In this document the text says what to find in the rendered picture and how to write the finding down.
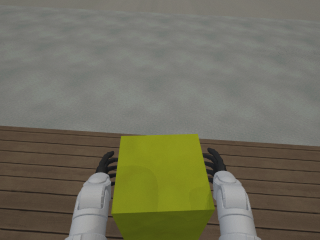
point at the right robot forearm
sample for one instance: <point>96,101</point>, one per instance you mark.
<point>234,211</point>

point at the robot left hand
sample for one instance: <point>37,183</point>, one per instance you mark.
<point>104,168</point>

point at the robot right hand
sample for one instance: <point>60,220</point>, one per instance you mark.
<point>217,165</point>

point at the carton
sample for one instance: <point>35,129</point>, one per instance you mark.
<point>161,191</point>

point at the left robot forearm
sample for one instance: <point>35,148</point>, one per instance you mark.
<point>91,209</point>

